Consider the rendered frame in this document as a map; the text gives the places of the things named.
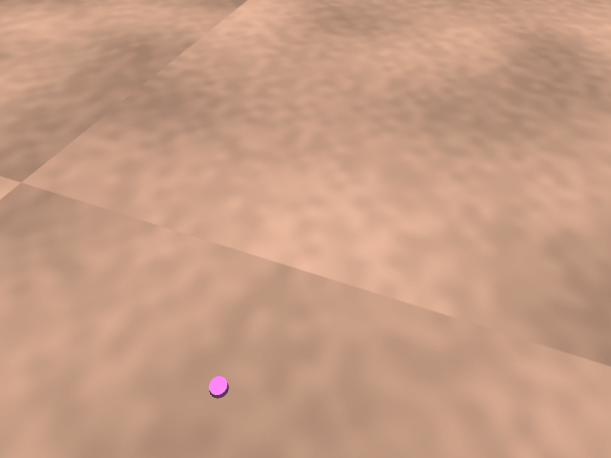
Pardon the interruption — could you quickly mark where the tin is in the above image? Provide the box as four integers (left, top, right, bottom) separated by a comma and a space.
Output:
209, 376, 229, 398

